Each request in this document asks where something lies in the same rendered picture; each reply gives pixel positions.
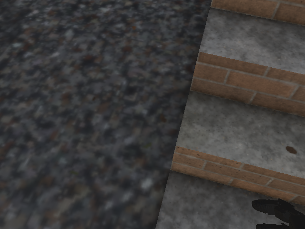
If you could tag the stairs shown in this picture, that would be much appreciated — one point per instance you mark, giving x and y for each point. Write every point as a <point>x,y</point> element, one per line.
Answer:
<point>242,135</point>

